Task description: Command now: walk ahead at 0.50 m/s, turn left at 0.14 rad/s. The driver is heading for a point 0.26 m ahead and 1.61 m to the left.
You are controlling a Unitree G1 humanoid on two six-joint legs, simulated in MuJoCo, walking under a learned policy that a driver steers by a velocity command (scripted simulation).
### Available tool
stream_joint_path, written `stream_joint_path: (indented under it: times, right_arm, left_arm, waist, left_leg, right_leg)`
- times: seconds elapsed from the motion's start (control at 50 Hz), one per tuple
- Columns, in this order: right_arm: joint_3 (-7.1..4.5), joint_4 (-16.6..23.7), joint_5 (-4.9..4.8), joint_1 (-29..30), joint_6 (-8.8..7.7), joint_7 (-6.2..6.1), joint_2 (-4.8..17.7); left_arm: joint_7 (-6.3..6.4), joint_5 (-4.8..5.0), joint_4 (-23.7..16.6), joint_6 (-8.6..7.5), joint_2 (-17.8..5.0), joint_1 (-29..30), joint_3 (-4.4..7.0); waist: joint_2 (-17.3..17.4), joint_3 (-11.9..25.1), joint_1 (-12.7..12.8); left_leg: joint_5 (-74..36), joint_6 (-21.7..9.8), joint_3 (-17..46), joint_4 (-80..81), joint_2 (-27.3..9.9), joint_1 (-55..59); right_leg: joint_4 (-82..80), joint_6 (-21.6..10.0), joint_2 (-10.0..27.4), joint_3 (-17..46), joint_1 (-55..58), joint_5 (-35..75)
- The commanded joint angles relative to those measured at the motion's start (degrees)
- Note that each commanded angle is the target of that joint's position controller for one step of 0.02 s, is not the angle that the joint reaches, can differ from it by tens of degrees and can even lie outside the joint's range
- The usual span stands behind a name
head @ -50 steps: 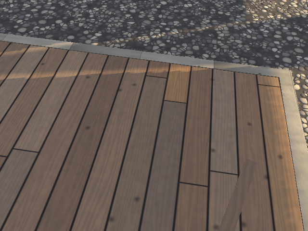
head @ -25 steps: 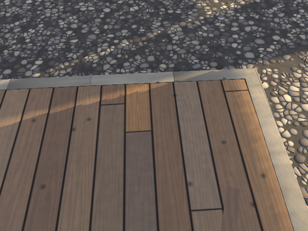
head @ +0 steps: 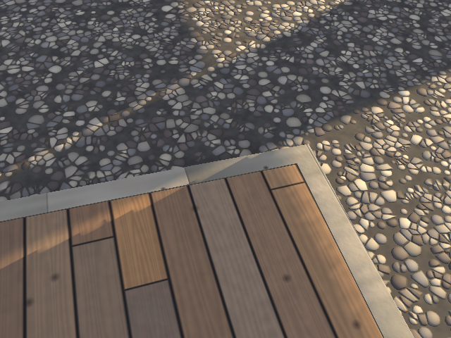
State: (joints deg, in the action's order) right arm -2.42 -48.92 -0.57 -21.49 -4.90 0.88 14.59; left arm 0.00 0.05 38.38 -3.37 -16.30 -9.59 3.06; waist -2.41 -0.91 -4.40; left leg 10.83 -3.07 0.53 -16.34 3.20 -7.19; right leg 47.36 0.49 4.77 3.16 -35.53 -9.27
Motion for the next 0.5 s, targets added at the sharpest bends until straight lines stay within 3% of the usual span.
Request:
stream_joint_path:
  times: [0.02, 0.1, 0.14, 0.16, 0.18, 0.2, 0.22, 0.24, 0.26, 0.3, 0.32, 0.36, 0.4, 0.5]
  right_arm:
    - [-2.45, 3.2, -0.69, 1.7, -0.26, -0.72, 10.6]
    - [-2.57, 1.6, -1.16, -2.2, 0.91, -1.15, 10.8]
    - [-2.96, 1.5, -1.18, -1.9, 1.44, -1.53, 11.6]
    - [-3.07, 1.6, -1.16, -1.2, 1.67, -1.66, 11.8]
    - [-2.75, 1.8, -0.91, -0.9, 1.70, -1.66, 10.8]
    - [-1.70, 3.3, -0.06, 0.5, 1.47, -1.48, 7.9]
    - [-0.10, 4.9, -0.30, -5.7, 0.63, -1.57, 2.6]
    - [-0.68, 4.9, -1.33, -5.6, 0.19, -1.54, 5.8]
    - [-2.01, 5.4, -2.06, -1.6, 0.32, -1.50, 9.8]
    - [-2.29, 6.3, -1.23, 2.8, 1.04, -1.48, 8.9]
    - [-2.51, 6.3, -1.01, 2.8, 1.71, -1.37, 8.0]
    - [-2.20, 6.7, -1.12, 2.8, 2.92, -1.09, 5.6]
    - [-2.13, 8.0, -0.80, 4.6, 3.53, -1.00, 4.9]
    - [-1.37, 10.7, -0.68, 12.3, 3.03, 0.73, 3.8]
  left_arm:
    - [-0.52, 0.16, -4.9, -1.56, -1.5, 5.9, 0.04]
    - [-1.50, 0.85, -6.3, -2.54, -2.5, 11.2, 0.36]
    - [-1.62, 0.93, -6.2, -3.04, -4.2, 10.1, 1.03]
    - [-1.46, 0.88, -5.4, -3.23, -5.1, 7.2, 1.52]
    - [-0.97, 0.49, -3.7, -3.33, -7.0, 1.4, 2.56]
    - [-0.35, -0.56, -2.6, -3.37, -10.1, -7.5, 3.60]
    - [-0.11, -1.09, -1.3, -2.46, -15.0, -13.6, 4.86]
    - [-0.36, -0.62, -0.6, -2.00, -11.2, -14.6, 3.96]
    - [-0.34, -0.14, -0.6, -1.92, -7.9, -11.4, 2.89]
    - [-0.57, -0.26, -0.2, -1.92, -4.3, -5.1, 1.72]
    - [-0.64, -0.59, 0.2, -2.22, -3.2, -3.1, 1.42]
    - [-0.68, -0.58, 1.1, -2.89, -3.5, -1.2, 1.82]
    - [-0.48, -0.61, 2.3, -3.42, -4.9, -1.2, 2.42]
    - [0.25, -0.34, 4.5, -2.93, -7.8, -2.7, 3.33]
  waist:
    - [6.6, -0.8, 0.7]
    - [7.2, -1.4, -0.4]
    - [8.1, -1.0, 1.4]
    - [8.3, 0.2, 3.5]
    - [7.6, 3.7, 6.3]
    - [4.6, 11.1, 10.8]
    - [-10.0, 20.4, 10.1]
    - [-13.1, 20.8, 10.3]
    - [-7.9, 12.1, 10.2]
    - [-3.8, 3.5, 7.4]
    - [-4.8, 1.6, 5.8]
    - [-4.6, 0.0, 4.2]
    - [-2.7, -0.9, 3.8]
    - [-0.6, -2.2, 6.0]
  left_leg:
    - [-12.4, -8.9, 10.2, 6.7, -12.6, -1.1]
    - [-10.8, -7.9, 12.8, 3.6, -14.0, 0.4]
    - [-10.8, -6.8, 15.2, 0.8, -15.1, 1.8]
    - [-13.0, -5.9, 15.0, -2.0, -14.7, 1.2]
    - [-17.3, -4.4, 13.4, -8.2, -12.0, -0.8]
    - [-11.6, -2.4, 11.2, -22.0, -8.6, -8.3]
    - [10.5, 1.6, 3.8, -42.0, -1.0, -27.4]
    - [22.7, 2.1, 6.8, -52.1, -2.4, -35.2]
    - [18.5, 2.0, 7.6, -55.6, -5.1, -38.4]
    - [11.0, 2.4, 5.6, -53.2, -8.5, -36.0]
    - [8.7, 2.6, 5.8, -51.3, -10.0, -33.5]
    - [6.1, 3.2, 5.1, -49.5, -10.8, -30.7]
    - [2.5, 3.8, 5.3, -46.2, -11.2, -32.0]
    - [-11.3, 3.3, 2.5, -30.0, -10.4, -30.1]
  right_leg:
    - [-10.6, 1.4, -1.5, -0.9, 1.9, 8.4]
    - [-17.2, 1.2, -3.6, -0.5, 6.5, 10.5]
    - [-19.9, 0.1, -3.8, 0.0, 10.3, 7.7]
    - [-21.8, -1.0, -4.1, -0.6, 15.3, 7.1]
    - [-23.0, -2.5, -4.0, -1.1, 24.7, 6.5]
    - [-20.5, -5.9, 3.5, 5.2, 39.3, 6.3]
    - [-22.5, -13.5, 17.5, 25.7, 59.2, -1.1]
    - [-28.1, -15.6, 20.0, 37.2, 57.6, -11.4]
    - [-29.8, -13.5, 17.9, 30.2, 50.5, -14.3]
    - [-33.3, -11.5, 13.2, 17.6, 37.4, -6.3]
    - [-35.2, -10.8, 11.5, 13.1, 32.8, -2.7]
    - [-38.2, -11.0, 10.6, 7.3, 27.9, 2.8]
    - [-39.7, -11.7, 11.0, 3.1, 27.3, 7.5]
    - [-40.4, -10.4, 9.5, -7.1, 29.1, 12.2]
